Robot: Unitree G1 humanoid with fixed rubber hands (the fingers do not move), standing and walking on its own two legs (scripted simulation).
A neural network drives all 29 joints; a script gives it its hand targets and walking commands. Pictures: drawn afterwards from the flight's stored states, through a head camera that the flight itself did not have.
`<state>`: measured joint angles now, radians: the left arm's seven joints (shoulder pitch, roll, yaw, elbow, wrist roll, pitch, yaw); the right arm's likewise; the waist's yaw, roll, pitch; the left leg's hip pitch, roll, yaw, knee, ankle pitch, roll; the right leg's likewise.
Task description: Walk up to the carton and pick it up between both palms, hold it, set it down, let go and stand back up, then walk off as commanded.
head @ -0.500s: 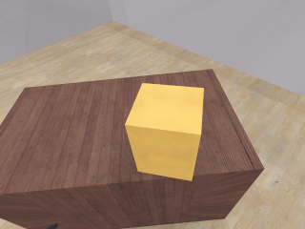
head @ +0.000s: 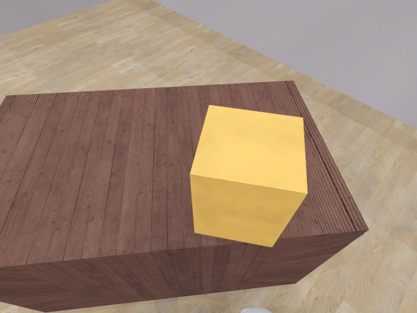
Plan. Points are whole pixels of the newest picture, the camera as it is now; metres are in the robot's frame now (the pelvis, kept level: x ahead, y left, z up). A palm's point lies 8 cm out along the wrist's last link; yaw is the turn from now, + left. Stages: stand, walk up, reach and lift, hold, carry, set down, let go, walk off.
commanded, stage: walk up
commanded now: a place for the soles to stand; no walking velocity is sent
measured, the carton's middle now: (242, 181) +0.38 -0.06 +0.00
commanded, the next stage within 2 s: none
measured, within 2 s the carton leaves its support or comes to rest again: neither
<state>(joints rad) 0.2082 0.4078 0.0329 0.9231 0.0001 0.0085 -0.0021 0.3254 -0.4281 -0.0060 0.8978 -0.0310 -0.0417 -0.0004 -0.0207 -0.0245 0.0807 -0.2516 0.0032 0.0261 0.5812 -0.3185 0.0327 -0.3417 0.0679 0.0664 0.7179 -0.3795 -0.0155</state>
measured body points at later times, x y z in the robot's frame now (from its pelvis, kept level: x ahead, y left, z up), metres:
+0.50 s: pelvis +0.01 -0.03 +0.00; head +0.02 -0.03 +0.45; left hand +0.10 +0.29 -0.11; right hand +0.07 -0.35 -0.11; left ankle +0.02 +0.12 -0.73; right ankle +0.03 -0.11 -0.73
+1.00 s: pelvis +0.00 -0.06 +0.00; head +0.01 -0.05 +0.45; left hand +0.12 +0.27 -0.11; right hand +0.07 -0.40 -0.10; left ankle +0.02 +0.11 -0.73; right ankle -0.02 -0.18 -0.68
